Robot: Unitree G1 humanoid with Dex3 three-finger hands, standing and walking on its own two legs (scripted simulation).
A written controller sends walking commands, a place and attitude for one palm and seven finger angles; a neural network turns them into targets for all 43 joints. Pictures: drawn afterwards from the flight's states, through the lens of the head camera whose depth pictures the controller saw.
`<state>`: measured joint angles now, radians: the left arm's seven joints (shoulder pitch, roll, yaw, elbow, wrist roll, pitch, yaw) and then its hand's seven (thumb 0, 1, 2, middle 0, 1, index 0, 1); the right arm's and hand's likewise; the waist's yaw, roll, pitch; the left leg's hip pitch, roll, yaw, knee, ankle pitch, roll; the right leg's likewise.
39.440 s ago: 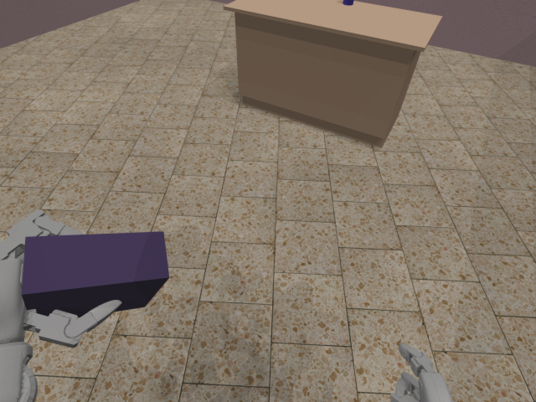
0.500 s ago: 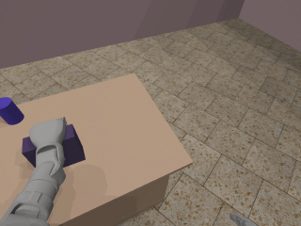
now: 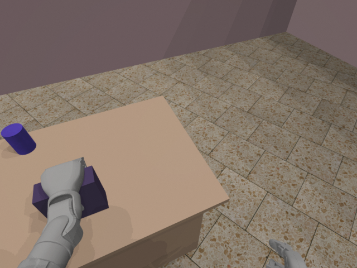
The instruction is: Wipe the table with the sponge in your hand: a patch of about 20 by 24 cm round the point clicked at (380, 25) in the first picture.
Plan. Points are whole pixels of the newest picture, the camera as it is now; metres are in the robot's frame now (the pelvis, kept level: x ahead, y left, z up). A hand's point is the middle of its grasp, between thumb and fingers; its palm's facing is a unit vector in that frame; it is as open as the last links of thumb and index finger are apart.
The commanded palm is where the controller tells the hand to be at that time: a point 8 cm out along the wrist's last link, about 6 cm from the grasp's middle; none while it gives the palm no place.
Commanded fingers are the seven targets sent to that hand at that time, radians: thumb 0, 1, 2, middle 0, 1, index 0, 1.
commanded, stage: wipe back along the first lane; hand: left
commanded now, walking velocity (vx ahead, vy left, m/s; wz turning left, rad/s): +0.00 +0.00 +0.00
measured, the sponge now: (77, 201) +0.29 +0.30 -0.05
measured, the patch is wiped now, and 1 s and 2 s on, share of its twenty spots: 1.00 1.00 1.00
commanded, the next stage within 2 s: lift the sponge slowly off the table in 0.46 s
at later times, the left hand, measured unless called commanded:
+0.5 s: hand (75, 208) +0.25 +0.27 +0.00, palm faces -0.06 -0.06 -1.00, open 9.8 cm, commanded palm +0.21 +0.25 +0.03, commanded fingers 0.00 0.10 1.30 -1.20 -1.60 -1.20 -1.60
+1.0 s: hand (75, 212) +0.24 +0.26 +0.00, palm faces -0.09 -0.09 -0.99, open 9.8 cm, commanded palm +0.21 +0.25 +0.06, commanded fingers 0.00 0.10 1.30 -1.20 -1.60 -1.20 -1.60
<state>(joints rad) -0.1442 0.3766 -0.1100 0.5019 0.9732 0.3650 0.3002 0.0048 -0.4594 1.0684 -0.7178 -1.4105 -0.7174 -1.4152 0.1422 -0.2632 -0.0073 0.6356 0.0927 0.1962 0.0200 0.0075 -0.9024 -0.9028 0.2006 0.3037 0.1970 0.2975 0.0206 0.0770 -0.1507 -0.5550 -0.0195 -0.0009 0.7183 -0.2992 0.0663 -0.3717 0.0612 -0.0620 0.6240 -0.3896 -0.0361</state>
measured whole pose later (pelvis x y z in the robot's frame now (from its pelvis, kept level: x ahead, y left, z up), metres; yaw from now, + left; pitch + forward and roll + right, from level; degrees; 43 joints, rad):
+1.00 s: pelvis -0.01 -0.01 +0.01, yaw +0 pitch +3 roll -2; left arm 0.07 0.35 -0.13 0.30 0.96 0.34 0.26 0.01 -0.46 1.07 -0.72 -1.41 -0.72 -1.41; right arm 0.11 -0.26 -0.02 0.66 0.08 0.14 0.00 0.01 -0.90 -0.90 0.20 0.30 0.20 0.30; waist 0.05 0.09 -0.11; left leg -0.45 -0.01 0.00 0.66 -0.27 0.05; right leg -0.28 0.07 -0.05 0.59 -0.37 -0.05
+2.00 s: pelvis -0.02 -0.04 +0.02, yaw +0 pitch -2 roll +0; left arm 0.06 0.41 -0.10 0.15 0.91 0.34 0.11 0.00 -0.49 1.07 -0.77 -1.36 -0.77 -1.36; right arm 0.05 -0.27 0.00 0.69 0.07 0.09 -0.04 0.01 -0.90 -0.90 0.20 0.30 0.20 0.30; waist 0.08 0.11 -0.05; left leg -0.28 -0.01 -0.01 0.52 -0.20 0.02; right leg -0.13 0.08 -0.05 0.48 -0.32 -0.09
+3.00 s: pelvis -0.02 -0.03 +0.02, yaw +0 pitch -4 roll -1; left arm 0.07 0.45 -0.08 -0.02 0.89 0.39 0.02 0.00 -0.49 1.06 -0.77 -1.36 -0.77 -1.36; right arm 0.02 -0.27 0.03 0.67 0.07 0.10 -0.03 0.01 -0.90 -0.90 0.20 0.30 0.20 0.30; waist 0.10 0.12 -0.03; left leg -0.23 -0.02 0.00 0.48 -0.18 0.03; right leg -0.08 0.07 -0.05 0.43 -0.29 -0.07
